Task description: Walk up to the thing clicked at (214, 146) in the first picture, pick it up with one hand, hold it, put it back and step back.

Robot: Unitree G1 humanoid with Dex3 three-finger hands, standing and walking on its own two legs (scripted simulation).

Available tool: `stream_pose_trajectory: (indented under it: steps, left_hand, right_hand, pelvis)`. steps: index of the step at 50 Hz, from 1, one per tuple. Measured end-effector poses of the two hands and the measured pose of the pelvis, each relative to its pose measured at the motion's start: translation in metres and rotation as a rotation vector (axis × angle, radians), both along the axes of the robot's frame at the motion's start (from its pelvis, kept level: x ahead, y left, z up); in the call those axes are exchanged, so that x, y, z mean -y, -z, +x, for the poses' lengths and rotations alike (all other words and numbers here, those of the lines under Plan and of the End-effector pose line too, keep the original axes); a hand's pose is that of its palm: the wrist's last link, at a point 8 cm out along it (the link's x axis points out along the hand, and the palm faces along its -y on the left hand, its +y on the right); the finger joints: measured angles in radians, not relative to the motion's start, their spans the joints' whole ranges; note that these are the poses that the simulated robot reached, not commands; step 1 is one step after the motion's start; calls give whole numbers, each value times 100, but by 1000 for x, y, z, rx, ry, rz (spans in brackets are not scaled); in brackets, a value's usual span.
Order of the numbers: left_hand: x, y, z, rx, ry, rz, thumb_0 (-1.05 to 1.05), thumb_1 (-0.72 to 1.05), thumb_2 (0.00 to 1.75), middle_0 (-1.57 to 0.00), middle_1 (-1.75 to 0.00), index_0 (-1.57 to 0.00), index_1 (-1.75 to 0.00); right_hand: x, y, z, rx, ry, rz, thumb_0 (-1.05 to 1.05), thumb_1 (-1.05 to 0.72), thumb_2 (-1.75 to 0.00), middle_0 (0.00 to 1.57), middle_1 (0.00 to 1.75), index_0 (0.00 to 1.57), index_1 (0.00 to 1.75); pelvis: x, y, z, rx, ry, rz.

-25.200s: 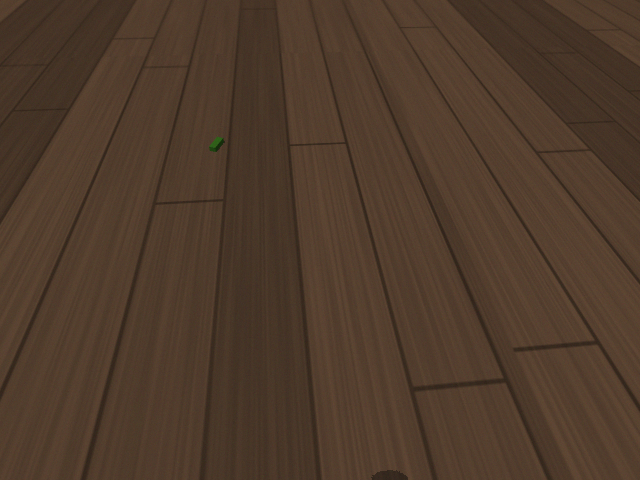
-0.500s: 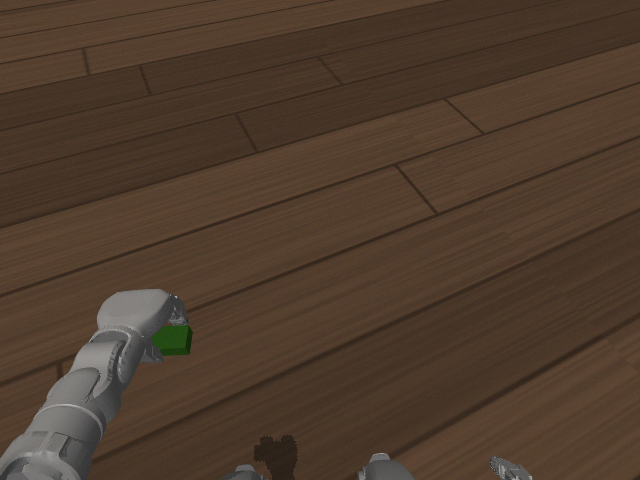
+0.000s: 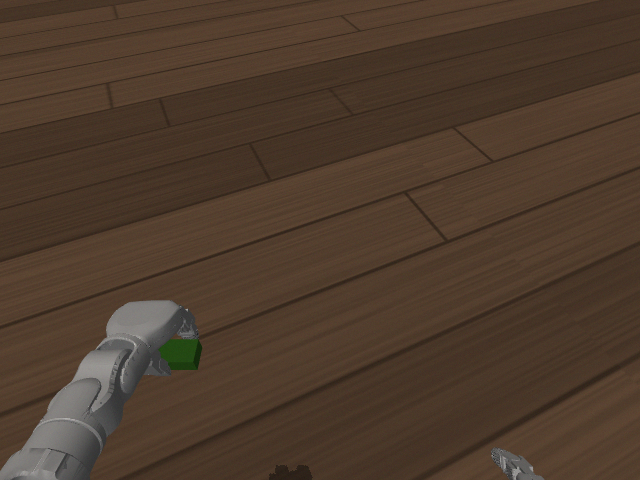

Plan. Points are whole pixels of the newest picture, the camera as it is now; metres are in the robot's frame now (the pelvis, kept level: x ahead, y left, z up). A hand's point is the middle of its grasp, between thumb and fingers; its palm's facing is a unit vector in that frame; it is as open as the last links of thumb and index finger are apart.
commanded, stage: hold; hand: left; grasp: from above
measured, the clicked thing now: (165, 354) +0.32 +0.23 -0.09
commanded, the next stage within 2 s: crouch in 1.48 s
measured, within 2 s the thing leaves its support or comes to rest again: neither
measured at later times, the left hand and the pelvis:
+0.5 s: hand (155, 361) +0.28 +0.21 -0.02, palm faces -0.45 -0.03 -0.89, open 6.6 cm; pelvis -0.01 -0.01 +0.01, yaw +0 degrees
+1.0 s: hand (151, 359) +0.28 +0.21 -0.01, palm faces -0.45 -0.03 -0.89, open 6.6 cm; pelvis -0.01 -0.01 +0.02, yaw +0 degrees
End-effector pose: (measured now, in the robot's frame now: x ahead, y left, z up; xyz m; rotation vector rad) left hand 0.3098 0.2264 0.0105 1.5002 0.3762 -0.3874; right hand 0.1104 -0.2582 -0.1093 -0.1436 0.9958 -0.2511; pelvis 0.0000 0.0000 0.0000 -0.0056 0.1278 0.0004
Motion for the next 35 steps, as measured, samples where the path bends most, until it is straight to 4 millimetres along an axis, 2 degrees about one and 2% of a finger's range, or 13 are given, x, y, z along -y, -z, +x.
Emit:
stream_pose_trajectory:
  steps: [35]
  left_hand:
    - [13, -31, -24, 27, 20, -6, -1, 52, 7, -96, -21, -99, -16]
  right_hand:
    - [0, -15, 11, 79, -24, 12, 1, -91, -90, 20, 30, 20, 30]
  pelvis:
    - [6, -11, -13, 71, 7, 15]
